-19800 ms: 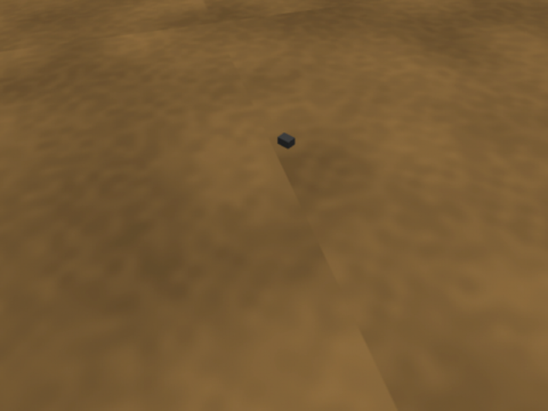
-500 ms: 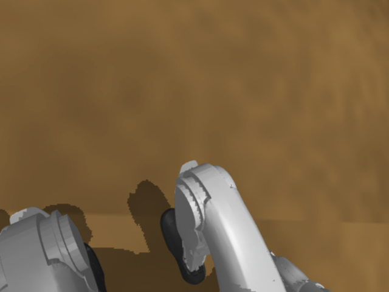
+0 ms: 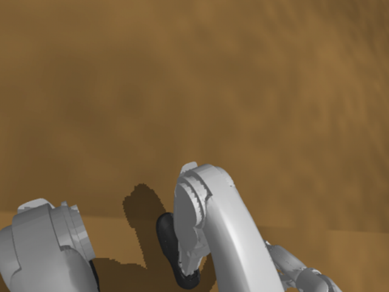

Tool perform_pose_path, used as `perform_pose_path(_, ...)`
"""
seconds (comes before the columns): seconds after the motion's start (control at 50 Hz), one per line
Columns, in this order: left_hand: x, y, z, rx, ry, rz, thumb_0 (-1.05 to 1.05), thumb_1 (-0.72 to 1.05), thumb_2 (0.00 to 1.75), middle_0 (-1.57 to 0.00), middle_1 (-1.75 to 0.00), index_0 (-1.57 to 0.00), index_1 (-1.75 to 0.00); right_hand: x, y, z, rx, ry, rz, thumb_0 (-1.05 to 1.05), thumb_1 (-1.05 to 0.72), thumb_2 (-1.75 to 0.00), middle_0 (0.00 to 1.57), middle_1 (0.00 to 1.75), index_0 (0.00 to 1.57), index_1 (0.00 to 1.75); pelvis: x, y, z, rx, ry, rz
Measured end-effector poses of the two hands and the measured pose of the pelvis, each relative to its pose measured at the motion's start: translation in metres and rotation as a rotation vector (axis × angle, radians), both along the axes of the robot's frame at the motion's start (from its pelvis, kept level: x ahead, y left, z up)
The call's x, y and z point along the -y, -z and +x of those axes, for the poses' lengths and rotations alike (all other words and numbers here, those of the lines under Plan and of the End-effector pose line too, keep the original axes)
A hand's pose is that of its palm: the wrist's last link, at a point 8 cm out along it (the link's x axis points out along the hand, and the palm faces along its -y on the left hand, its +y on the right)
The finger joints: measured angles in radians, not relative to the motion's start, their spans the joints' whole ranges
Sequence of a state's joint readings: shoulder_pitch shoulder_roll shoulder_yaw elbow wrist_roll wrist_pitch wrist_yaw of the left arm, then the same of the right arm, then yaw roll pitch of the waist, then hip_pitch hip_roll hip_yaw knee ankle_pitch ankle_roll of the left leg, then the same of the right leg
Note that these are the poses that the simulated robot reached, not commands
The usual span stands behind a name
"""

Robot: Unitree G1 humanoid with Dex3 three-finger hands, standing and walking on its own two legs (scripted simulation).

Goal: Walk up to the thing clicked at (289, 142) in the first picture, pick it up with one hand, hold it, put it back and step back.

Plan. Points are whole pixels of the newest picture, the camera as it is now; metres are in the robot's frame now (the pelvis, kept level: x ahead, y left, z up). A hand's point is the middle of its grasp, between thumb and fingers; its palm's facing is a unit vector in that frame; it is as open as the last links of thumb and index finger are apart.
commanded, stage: rest palm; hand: left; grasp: from above
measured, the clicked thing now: out of the picture +0.40 +0.38 -0.27
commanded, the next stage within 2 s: close in 0.24 s
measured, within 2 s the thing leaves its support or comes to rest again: neither
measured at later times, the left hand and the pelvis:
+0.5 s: hand out of the picture +0.39 +0.38 -0.25, palm faces -0.40 -0.23 -0.89, open 13.4 cm; pelvis +0.00 +0.00 +0.00, yaw +0 degrees
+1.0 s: hand out of the picture +0.39 +0.38 -0.25, palm faces -0.39 -0.21 -0.90, open 10.7 cm; pelvis +0.00 +0.00 +0.00, yaw -1 degrees
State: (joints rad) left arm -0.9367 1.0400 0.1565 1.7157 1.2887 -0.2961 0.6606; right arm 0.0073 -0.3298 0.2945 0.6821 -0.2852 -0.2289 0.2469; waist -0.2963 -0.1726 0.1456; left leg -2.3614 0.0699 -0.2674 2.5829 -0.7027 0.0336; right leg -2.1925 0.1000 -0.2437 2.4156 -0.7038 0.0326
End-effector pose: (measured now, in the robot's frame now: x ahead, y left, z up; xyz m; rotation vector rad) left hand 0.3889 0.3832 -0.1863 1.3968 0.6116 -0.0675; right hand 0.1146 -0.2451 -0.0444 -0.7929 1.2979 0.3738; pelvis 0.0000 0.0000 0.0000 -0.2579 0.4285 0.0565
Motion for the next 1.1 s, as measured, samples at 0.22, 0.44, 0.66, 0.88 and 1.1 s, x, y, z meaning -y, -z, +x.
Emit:
perform_pose_path(0.22,0.002,0.011,0.007,-0.016,-0.042,-0.002,0.0,-0.47,0.93,-0.11,-0.97,-0.11,-0.98,0.0,-0.001,-0.007,-0.026,0.003,0.008,0.0,-0.89,-0.9,0.2,0.3,0.2,0.3,0.001,0.0,0.001,-0.002,0.003,0.0)
perform_pose_path(0.44,0.001,0.012,0.008,-0.021,-0.044,-0.016,0.0,-0.41,0.89,-0.15,-0.95,-0.16,-0.95,-0.007,0.005,-0.019,-0.075,0.023,0.038,0.0,-0.89,-0.9,0.2,0.3,0.2,0.3,0.001,-0.001,0.003,0.002,0.004,-0.005)
perform_pose_path(0.66,-0.007,0.001,0.004,-0.016,-0.058,-0.011,0.0,-0.25,0.77,-0.25,-0.88,-0.27,-0.87,-0.004,0.003,-0.02,-0.046,0.027,0.025,0.0,-0.89,-0.89,0.2,0.3,0.2,0.3,0.001,0.0,-0.001,0.01,0.007,-0.006)
perform_pose_path(0.88,-0.002,0.009,0.002,-0.035,-0.016,-0.027,0.0,-0.06,0.63,-0.38,-0.78,-0.41,-0.76,-0.002,-0.003,-0.019,-0.046,0.01,-0.008,0.0,-0.88,-0.89,0.2,0.3,0.2,0.3,0.0,-0.001,-0.002,0.016,0.008,-0.009)
perform_pose_path(1.1,0.003,0.005,0.004,0.015,0.0,0.004,0.0,0.1,0.5,-0.51,-0.66,-0.54,-0.63,-0.004,0.0,-0.009,-0.034,-0.019,0.015,0.0,-0.88,-0.89,0.2,0.3,0.2,0.3,0.001,0.0,0.0,0.012,0.009,-0.009)
